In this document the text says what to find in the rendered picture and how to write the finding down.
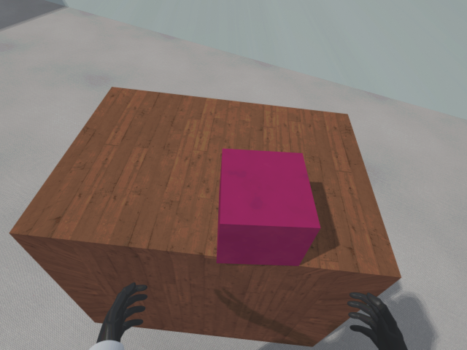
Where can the carton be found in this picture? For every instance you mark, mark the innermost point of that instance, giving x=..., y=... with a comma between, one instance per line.
x=266, y=214

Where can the right robot hand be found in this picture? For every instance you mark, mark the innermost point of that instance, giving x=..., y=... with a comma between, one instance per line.
x=384, y=331

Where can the pedestal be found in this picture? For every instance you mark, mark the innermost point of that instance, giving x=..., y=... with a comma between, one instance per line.
x=135, y=198

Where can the left robot hand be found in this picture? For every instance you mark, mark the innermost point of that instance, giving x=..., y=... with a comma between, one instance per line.
x=114, y=324

